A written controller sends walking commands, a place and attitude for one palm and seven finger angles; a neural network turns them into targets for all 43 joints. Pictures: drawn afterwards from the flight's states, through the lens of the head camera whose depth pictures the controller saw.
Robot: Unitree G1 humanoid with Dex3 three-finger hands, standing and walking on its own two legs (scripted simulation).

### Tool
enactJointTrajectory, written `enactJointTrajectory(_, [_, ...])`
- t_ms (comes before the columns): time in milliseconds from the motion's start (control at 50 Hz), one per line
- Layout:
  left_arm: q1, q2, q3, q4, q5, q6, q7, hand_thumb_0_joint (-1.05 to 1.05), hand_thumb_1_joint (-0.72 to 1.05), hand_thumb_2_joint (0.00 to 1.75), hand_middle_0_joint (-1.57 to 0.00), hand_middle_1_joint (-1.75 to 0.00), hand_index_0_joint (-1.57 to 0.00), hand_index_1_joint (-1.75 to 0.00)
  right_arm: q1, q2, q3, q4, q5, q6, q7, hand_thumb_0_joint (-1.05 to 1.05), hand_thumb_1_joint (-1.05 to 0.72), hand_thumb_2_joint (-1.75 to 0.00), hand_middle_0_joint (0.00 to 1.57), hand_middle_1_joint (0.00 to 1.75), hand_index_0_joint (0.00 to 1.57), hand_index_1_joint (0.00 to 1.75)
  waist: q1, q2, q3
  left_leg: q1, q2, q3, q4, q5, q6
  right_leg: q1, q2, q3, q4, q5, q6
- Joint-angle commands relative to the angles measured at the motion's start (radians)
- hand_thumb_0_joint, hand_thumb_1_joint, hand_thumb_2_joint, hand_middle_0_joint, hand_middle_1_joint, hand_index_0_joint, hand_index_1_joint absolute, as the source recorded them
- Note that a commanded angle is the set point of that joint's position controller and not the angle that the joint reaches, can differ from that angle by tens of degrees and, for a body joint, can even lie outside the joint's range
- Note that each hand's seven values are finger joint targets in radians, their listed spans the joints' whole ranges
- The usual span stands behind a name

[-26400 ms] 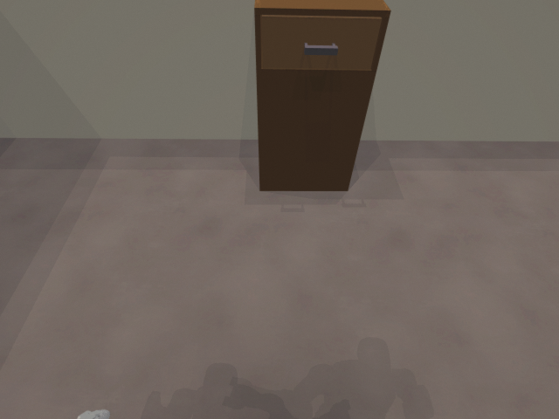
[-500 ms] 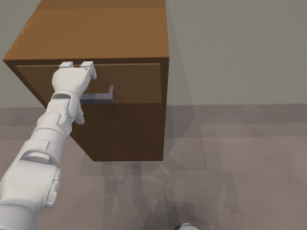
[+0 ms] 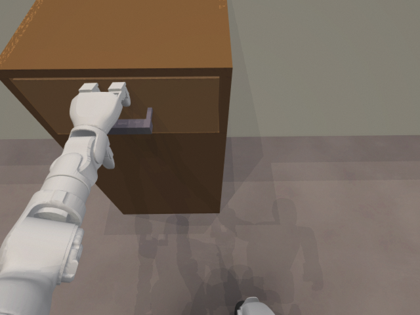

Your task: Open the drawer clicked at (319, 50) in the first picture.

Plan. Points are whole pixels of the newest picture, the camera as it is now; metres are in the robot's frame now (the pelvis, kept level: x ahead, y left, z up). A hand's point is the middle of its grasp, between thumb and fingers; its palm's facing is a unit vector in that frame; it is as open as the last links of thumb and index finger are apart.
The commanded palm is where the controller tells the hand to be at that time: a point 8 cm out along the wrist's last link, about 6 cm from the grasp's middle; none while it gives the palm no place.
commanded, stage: lower the fingers behind the handle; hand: left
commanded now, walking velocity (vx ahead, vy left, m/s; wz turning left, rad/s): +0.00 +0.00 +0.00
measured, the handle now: (126, 119) +0.52 +0.18 +0.01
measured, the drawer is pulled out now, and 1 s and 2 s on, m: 0.00 0.00 0.01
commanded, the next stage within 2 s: close the thumb around the handle in 1.16 s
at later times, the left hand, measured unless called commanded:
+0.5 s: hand (106, 135) +0.48 +0.22 +0.02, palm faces -0.04 +0.02 -1.00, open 13.8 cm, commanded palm +0.46 +0.21 +0.06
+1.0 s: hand (111, 142) +0.48 +0.22 -0.01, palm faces -0.07 +0.01 -1.00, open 13.8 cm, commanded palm +0.46 +0.19 +0.04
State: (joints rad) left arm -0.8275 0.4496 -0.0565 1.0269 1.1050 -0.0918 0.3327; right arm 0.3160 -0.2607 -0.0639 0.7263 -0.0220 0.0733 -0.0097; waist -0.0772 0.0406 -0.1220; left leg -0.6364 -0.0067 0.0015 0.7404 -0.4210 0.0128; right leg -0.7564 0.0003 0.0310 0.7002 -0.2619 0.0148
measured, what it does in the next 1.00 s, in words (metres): stands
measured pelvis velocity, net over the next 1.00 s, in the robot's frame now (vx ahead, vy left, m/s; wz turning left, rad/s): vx -0.01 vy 0.00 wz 0.02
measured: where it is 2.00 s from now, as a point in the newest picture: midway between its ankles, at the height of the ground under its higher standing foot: outside the picture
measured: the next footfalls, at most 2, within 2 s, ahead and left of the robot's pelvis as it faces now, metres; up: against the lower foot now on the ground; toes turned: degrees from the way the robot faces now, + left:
none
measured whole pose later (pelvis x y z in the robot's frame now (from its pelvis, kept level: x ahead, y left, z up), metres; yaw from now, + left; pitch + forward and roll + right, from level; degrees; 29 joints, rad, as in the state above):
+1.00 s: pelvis -0.01 +0.00 -0.02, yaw +1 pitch +23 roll -1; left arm -0.87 0.44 -0.09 1.10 1.10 -0.03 0.37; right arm 0.32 -0.24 -0.06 0.75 -0.05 0.05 0.00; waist -0.09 0.05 -0.15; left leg -0.83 -0.01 -0.03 0.92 -0.49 0.01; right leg -0.93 0.00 0.00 0.85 -0.32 0.02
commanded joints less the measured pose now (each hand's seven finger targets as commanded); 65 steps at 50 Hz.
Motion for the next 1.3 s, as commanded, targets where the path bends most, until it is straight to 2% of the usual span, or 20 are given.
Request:
enactJointTrajectory(0, [-0.456,0.23,0.037,-0.096,0.011,0.058,0.028,0.0,-0.5,0.3,-0.3,-1.2,-0.3,-1.2,0.115,-0.154,-0.044,-0.058,0.003,-0.013,-0.006,0.0,-0.9,-0.9,0.2,0.3,0.2,0.3,-0.038,-0.011,-0.375,0.083,-0.029,0.022,-0.066,0.364,0.011,0.292,0.039,-0.047,-0.025,0.255,-0.048])
enactJointTrajectory(80, [-0.448,0.256,0.06,-0.064,0.005,0.08,0.015,0.0,-0.5,0.3,-0.3,-1.2,-0.3,-1.2,0.12,-0.162,-0.041,-0.061,0.004,-0.007,-0.008,0.0,-0.9,-0.9,0.2,0.3,0.2,0.3,-0.037,-0.051,-0.39,0.058,-0.031,0.026,-0.059,0.337,0.016,0.303,0.038,-0.042,-0.024,0.246,-0.046])
enactJointTrajectory(160, [-0.424,0.214,0.017,-0.028,0.005,0.088,-0.002,0.0,-0.5,0.3,-0.3,-1.2,-0.3,-1.2,0.12,-0.158,-0.036,-0.07,0.008,-0.006,-0.011,0.0,-0.9,-0.9,0.2,0.3,0.2,0.3,-0.046,-0.048,-0.336,0.034,-0.029,0.028,-0.059,0.278,0.017,0.262,0.037,-0.043,-0.028,0.195,-0.044])
enactJointTrajectory(200, [-0.423,0.247,0.037,-0.026,0.003,0.077,-0.015,0.0,-0.5,0.3,-0.3,-1.2,-0.3,-1.2,0.12,-0.162,-0.031,-0.073,0.008,-0.006,-0.016,0.0,-0.9,-0.9,0.2,0.3,0.2,0.3,-0.041,-0.055,-0.339,0.011,-0.031,0.026,-0.056,0.257,0.019,0.269,0.034,-0.039,-0.021,0.182,-0.043])
enactJointTrajectory(240, [-0.452,0.222,0.018,-0.077,-0.004,0.04,-0.026,0.0,-0.5,0.3,-0.3,-1.2,-0.3,-1.2,0.117,-0.153,-0.033,-0.088,0.007,-0.019,-0.023,0.0,-0.9,-0.9,0.2,0.3,0.2,0.3,-0.052,-0.034,-0.354,0.015,-0.031,0.027,-0.043,0.232,0.022,0.253,0.033,-0.034,-0.019,0.164,-0.043])
enactJointTrajectory(300, [-0.459,0.289,0.074,-0.111,-0.003,-0.02,-0.016,0.0,-0.5,0.3,-0.3,-1.2,-0.3,-1.2,0.131,-0.157,-0.036,-0.08,-0.004,-0.029,-0.028,0.0,-0.9,-0.9,0.2,0.3,0.2,0.3,-0.043,-0.024,-0.411,0.003,-0.032,0.016,-0.012,0.247,0.023,0.252,0.031,-0.029,0.018,0.173,-0.044])
enactJointTrajectory(340, [-0.414,0.211,0.028,-0.073,-0.001,-0.017,-0.007,0.0,-0.5,0.3,-0.3,-1.2,-0.3,-1.2,0.141,-0.15,-0.039,-0.079,-0.004,-0.036,-0.022,0.0,-0.9,-0.9,0.2,0.3,0.2,0.3,-0.051,-0.027,-0.391,-0.004,-0.028,0.017,0.001,0.248,0.019,0.208,0.034,-0.038,0.023,0.165,-0.045])
enactJointTrajectory(440, [-0.448,0.218,0.031,-0.031,0.003,0.009,0.027,0.0,-0.5,0.3,-0.3,-1.2,-0.3,-1.2,0.158,-0.162,-0.043,-0.051,-0.006,-0.038,-0.014,0.0,-0.9,-0.9,0.2,0.3,0.2,0.3,-0.071,-0.032,-0.376,-0.037,-0.025,0.008,0.026,0.23,0.019,0.149,0.036,-0.043,0.041,0.137,-0.046])
enactJointTrajectory(500, [-0.497,0.195,0.002,-0.047,0.003,0.024,0.024,0.0,-0.5,0.3,-0.3,-1.2,-0.3,-1.2,0.166,-0.158,-0.043,-0.047,-0.008,-0.038,-0.011,0.0,-0.9,-0.9,0.2,0.3,0.2,0.3,-0.081,0.011,-0.42,-0.022,-0.027,0.006,0.036,0.249,0.018,0.147,0.037,-0.043,0.053,0.154,-0.047])
enactJointTrajectory(580, [-0.511,0.222,0.039,-0.12,-0.005,-0.008,0.018,0.0,-0.5,0.3,-0.3,-1.2,-0.3,-1.2,0.168,-0.158,-0.05,-0.046,-0.018,-0.041,-0.011,0.0,-0.9,-0.9,0.2,0.3,0.2,0.3,-0.071,0.025,-0.5,0.017,-0.024,-0.004,0.065,0.318,0.015,0.155,0.04,-0.044,0.081,0.204,-0.05])
enactJointTrajectory(680, [-0.479,0.162,0.007,-0.11,0.007,-0.018,0.038,0.0,-0.5,0.3,-0.3,-1.2,-0.3,-1.2,0.173,-0.151,-0.054,-0.031,-0.022,-0.044,-0.005,0.0,-0.9,-0.9,0.2,0.3,0.2,0.3,-0.077,0.037,-0.472,0.019,-0.017,-0.011,0.084,0.356,0.007,0.104,0.042,-0.056,0.095,0.206,-0.053])
enactJointTrajectory(720, [-0.448,0.177,0.022,-0.09,0.005,-0.008,0.048,0.0,-0.5,0.3,-0.3,-1.2,-0.3,-1.2,0.172,-0.156,-0.051,-0.025,-0.021,-0.039,-0.003,0.0,-0.9,-0.9,0.2,0.3,0.2,0.3,-0.07,0.021,-0.45,0.002,-0.016,-0.016,0.083,0.34,0.005,0.098,0.043,-0.057,0.099,0.193,-0.053])
enactJointTrajectory(740, [-0.458,0.14,-0.005,-0.093,0.006,-0.006,0.052,0.0,-0.5,0.3,-0.3,-1.2,-0.3,-1.2,0.167,-0.15,-0.052,-0.026,-0.024,-0.042,-0.003,0.0,-0.9,-0.9,0.2,0.3,0.2,0.3,-0.078,0.024,-0.452,0.002,-0.016,-0.012,0.086,0.339,0.008,0.097,0.043,-0.059,0.098,0.194,-0.052])
enactJointTrajectory(800, [-0.493,0.144,-0.004,-0.137,0.007,-0.003,0.062,0.0,-0.5,0.3,-0.3,-1.2,-0.3,-1.2,0.172,-0.149,-0.057,-0.022,-0.027,-0.04,0.0,0.0,-0.9,-0.9,0.2,0.3,0.2,0.3,-0.076,0.062,-0.502,0.055,-0.014,-0.021,0.092,0.393,0.0,0.095,0.043,-0.063,0.106,0.213,-0.054])
enactJointTrajectory(860, [-0.505,0.117,-0.026,-0.137,0.008,0.016,0.063,0.0,-0.5,0.3,-0.3,-1.2,-0.3,-1.2,0.168,-0.146,-0.058,-0.021,-0.024,-0.035,0.001,0.0,-0.9,-0.9,0.2,0.3,0.2,0.3,-0.088,0.055,-0.479,0.062,-0.012,-0.022,0.088,0.4,-0.003,0.091,0.044,-0.066,0.098,0.219,-0.052])
enactJointTrajectory(1000, [-0.483,0.089,-0.045,-0.125,0.002,0.024,0.046,0.0,-0.5,0.3,-0.3,-1.2,-0.3,-1.2,0.16,-0.14,-0.055,-0.022,-0.023,-0.028,-0.003,0.0,-0.9,-0.9,0.2,0.3,0.2,0.3,-0.086,0.038,-0.462,0.073,-0.013,-0.024,0.083,0.424,-0.003,0.104,0.042,-0.069,0.092,0.235,-0.052])
enactJointTrajectory(1040, [-0.472,0.111,-0.026,-0.139,0.001,0.02,0.044,0.0,-0.5,0.3,-0.3,-1.2,-0.3,-1.2,0.155,-0.141,-0.053,-0.025,-0.025,-0.027,-0.003,0.0,-0.9,-0.9,0.2,0.3,0.2,0.3,-0.079,0.032,-0.47,0.067,-0.014,-0.018,0.086,0.431,0.0,0.126,0.042,-0.064,0.094,0.258,-0.051])
enactJointTrajectory(1180, [-0.396,0.068,-0.03,-0.21,-0.01,-0.011,0.039,0.0,-0.5,0.3,-0.3,-1.2,-0.3,-1.2,0.15,-0.131,-0.062,-0.046,-0.028,-0.02,0.002,0.0,-0.9,-0.9,0.2,0.3,0.2,0.3,-0.057,0.04,-0.52,0.124,-0.009,-0.024,0.103,0.57,-0.008,0.149,0.045,-0.066,0.103,0.318,-0.05])
enactJointTrajectory(1240, [-0.379,0.076,-0.025,-0.21,-0.005,-0.014,0.046,0.0,-0.5,0.3,-0.3,-1.2,-0.3,-1.2,0.14,-0.131,-0.061,-0.04,-0.027,-0.018,0.002,0.0,-0.9,-0.9,0.2,0.3,0.2,0.3,-0.054,0.03,-0.476,0.099,-0.008,-0.019,0.095,0.533,-0.006,0.15,0.044,-0.067,0.099,0.307,-0.05])
enactJointTrajectory(1280, [-0.403,0.08,-0.022,-0.236,-0.005,-0.016,0.053,0.0,-0.39,0.35,-0.31,-1.21,-0.31,-1.21,0.138,-0.131,-0.063,-0.042,-0.027,-0.017,0.003,0.0,-0.9,-0.9,0.2,0.3,0.2,0.3,-0.055,0.032,-0.502,0.101,-0.011,-0.02,0.096,0.534,-0.006,0.163,0.043,-0.063,0.1,0.314,-0.052])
